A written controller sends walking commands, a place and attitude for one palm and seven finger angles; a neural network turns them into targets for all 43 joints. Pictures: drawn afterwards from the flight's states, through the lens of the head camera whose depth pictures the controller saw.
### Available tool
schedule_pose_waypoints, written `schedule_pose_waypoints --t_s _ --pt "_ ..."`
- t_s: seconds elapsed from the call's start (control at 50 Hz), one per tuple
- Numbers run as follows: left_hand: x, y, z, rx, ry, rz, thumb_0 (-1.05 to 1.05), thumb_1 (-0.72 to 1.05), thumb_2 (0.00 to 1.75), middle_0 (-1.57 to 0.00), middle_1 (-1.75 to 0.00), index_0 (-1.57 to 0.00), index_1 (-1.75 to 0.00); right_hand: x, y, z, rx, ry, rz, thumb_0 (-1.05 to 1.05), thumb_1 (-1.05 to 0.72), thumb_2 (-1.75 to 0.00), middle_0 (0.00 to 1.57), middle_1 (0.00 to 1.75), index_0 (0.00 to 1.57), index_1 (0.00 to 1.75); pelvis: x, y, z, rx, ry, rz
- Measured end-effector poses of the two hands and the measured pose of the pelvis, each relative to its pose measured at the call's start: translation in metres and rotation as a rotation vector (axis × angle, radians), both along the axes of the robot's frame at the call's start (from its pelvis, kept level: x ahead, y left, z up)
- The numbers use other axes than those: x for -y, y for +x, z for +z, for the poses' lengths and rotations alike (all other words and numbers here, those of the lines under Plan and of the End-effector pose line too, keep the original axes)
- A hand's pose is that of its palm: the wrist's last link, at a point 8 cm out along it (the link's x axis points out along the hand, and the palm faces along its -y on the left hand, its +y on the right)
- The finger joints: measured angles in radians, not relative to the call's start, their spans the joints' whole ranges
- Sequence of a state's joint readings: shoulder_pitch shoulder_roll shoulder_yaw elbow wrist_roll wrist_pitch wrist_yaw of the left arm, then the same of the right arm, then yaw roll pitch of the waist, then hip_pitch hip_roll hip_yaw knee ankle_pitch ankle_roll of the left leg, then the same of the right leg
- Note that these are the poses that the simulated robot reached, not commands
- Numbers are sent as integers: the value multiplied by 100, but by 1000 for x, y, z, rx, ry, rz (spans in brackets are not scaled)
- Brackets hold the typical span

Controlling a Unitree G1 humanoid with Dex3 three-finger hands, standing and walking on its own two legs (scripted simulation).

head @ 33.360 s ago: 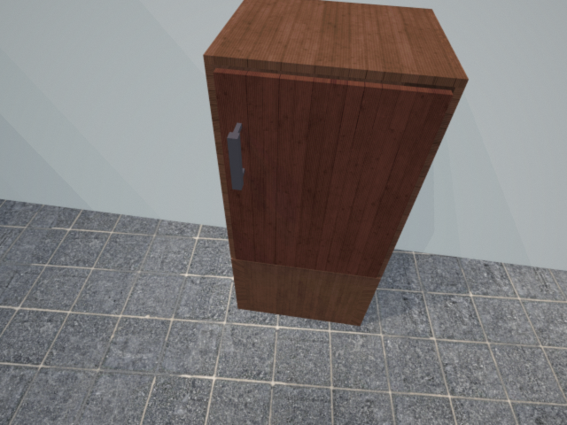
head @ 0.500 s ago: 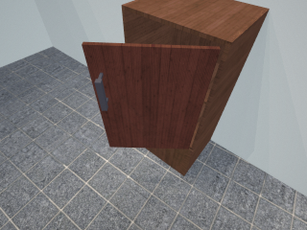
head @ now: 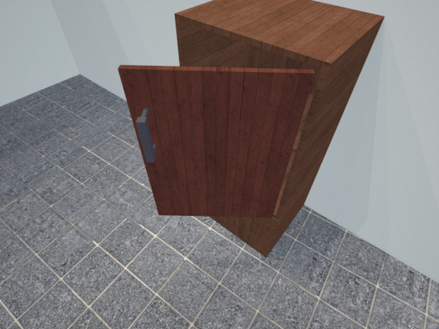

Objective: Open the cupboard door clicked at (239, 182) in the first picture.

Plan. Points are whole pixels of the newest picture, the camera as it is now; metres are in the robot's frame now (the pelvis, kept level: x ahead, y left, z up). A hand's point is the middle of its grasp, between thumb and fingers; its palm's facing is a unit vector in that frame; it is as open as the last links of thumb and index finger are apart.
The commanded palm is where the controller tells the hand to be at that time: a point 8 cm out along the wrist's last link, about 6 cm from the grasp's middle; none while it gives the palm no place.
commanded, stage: raise the hand with hooked fingers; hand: left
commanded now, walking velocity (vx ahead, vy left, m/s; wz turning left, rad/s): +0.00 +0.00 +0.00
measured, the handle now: (148, 135) +0.56 +0.21 +0.02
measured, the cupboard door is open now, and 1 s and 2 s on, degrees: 38 38 38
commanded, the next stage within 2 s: move the hooked fingers beside the handle in 1.98 s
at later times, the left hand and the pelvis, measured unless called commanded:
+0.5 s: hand (120, 306) +0.17 +0.19 -0.03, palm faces +0.12 -0.99 -0.08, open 9.8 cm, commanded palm +0.16 +0.24 -0.03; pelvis -0.01 -0.04 -0.08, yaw +3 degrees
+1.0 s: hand (101, 265) +0.23 +0.23 +0.00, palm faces +0.04 -1.00 -0.05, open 12.7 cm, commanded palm +0.20 +0.28 +0.01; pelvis +0.00 -0.01 -0.05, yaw +2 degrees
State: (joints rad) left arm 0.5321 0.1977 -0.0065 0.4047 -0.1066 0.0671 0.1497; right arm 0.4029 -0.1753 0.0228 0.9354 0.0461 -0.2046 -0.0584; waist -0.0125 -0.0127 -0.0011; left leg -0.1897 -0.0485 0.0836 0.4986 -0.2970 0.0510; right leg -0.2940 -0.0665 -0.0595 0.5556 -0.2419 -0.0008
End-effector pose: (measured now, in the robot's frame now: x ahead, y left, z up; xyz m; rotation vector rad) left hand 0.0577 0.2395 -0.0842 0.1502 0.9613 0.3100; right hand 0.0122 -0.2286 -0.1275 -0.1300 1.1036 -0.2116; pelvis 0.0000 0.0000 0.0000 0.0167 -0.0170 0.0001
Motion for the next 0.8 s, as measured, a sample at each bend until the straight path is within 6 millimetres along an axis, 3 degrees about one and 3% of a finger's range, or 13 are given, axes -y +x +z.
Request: schedule_pose_waypoints --t_s 0.1,0.16,0.2,0.26,0.32,0.38,0.46,0.58,0.7,0.8 --pt "11 98 73 598 7 -93 5 87 86 -20 -36 -20 -36 30 66 16 302 -76 82 3 -92 -90 21 30 20 30 3 -8 -15 -68 -11 27" --pt "30 129 88 894 -86 -188 3 80 84 -21 -39 -20 -39 45 109 30 456 -115 131 2 -92 -90 21 30 20 30 10 -13 -32 -133 -6 11" --pt "38 131 83 1001 -127 -266 2 75 82 -21 -42 -21 -42 52 136 38 538 -134 164 2 -91 -90 20 30 20 30 15 -14 -44 -164 -5 4" --pt "40 117 58 981 -156 -308 1 67 80 -22 -46 -22 -46 56 171 46 622 -153 203 2 -91 -90 20 30 20 30 22 -15 -62 -199 -2 0" --pt "29 94 33 867 -150 -242 1 59 77 -23 -50 -23 -50 51 198 46 659 -153 244 1 -91 -90 20 30 19 30 28 -13 -72 -220 -10 11" --pt "13 74 30 827 -83 -167 1 52 74 -24 -55 -23 -55 39 214 37 653 -134 286 1 -91 -90 20 30 19 30 32 -11 -78 -237 -29 29" --pt "3 75 50 917 -12 -182 2 42 70 -24 -61 -24 -61 20 214 11 592 -82 334 1 -90 -90 20 30 19 30 36 -11 -82 -255 -58 55" --pt "3 117 60 918 -85 -321 1 28 64 -25 -70 -24 -70 5 182 -24 456 3 286 1 -90 -90 21 30 20 30 36 -11 -81 -266 -67 56" --pt "-10 137 71 854 -104 -288 1 14 58 -26 -79 -26 -79 16 142 -23 364 0 174 1 -90 -90 21 30 20 30 31 -5 -66 -259 -49 35" --pt "-25 139 79 888 -67 -265 1 3 53 -27 -86 -26 -86 34 125 -13 330 -67 157 2 -90 -90 21 30 20 30 24 -3 -60 -254 -46 32"
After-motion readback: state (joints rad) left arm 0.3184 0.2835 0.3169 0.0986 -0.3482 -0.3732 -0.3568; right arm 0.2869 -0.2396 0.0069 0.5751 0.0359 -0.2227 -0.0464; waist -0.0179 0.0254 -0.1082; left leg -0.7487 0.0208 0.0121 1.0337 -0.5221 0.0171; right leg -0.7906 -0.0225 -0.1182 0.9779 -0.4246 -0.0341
